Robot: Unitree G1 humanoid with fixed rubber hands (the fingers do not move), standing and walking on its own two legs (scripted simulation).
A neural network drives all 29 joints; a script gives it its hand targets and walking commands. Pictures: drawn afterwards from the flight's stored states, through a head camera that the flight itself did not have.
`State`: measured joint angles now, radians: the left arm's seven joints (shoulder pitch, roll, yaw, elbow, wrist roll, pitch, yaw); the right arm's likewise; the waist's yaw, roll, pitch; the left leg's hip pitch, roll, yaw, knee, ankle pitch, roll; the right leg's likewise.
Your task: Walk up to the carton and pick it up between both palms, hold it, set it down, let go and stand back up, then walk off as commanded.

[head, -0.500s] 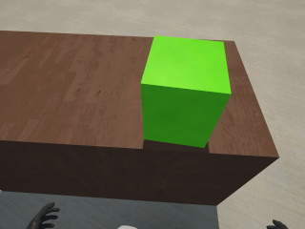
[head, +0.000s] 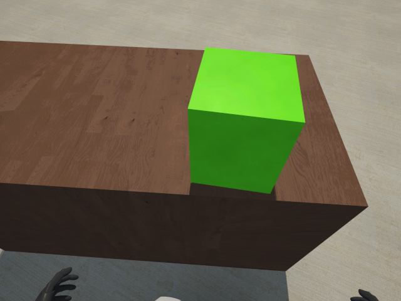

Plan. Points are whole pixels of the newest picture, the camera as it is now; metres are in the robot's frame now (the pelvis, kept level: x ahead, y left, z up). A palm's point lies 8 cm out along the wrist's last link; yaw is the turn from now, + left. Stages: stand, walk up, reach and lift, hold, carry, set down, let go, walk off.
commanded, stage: walk up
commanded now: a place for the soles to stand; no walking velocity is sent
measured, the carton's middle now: (239, 123) +0.48 -0.05 +0.06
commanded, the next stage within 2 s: none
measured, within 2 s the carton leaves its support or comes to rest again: neither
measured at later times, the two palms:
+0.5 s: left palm out of the picture +0.11 +0.33 -0.09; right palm out of the picture +0.09 -0.32 -0.09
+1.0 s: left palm out of the picture +0.10 +0.33 -0.09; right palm out of the picture +0.10 -0.33 -0.09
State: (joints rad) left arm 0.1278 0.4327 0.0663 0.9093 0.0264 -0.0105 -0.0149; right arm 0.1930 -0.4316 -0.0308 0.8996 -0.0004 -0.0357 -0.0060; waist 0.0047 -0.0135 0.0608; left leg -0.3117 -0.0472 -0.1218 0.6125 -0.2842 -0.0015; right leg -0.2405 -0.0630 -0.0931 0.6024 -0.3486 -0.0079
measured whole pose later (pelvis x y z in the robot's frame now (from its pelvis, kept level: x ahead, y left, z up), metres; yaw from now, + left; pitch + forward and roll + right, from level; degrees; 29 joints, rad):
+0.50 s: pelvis +0.00 +0.01 +0.00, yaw +0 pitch -1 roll +0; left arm 0.13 0.43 0.07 0.91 0.03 -0.01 -0.01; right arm 0.19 -0.43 -0.03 0.90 0.00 -0.04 -0.01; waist 0.00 -0.01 0.06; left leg -0.31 -0.06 -0.12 0.61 -0.28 0.00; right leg -0.24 -0.07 -0.09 0.60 -0.35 -0.01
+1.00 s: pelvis +0.00 +0.00 +0.00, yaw +1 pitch -1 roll +0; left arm 0.13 0.43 0.07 0.92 0.03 -0.02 -0.01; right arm 0.18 -0.43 -0.03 0.90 0.00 -0.03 0.00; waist 0.00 -0.01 0.06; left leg -0.31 -0.05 -0.14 0.60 -0.26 0.00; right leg -0.23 -0.05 -0.09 0.57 -0.30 0.00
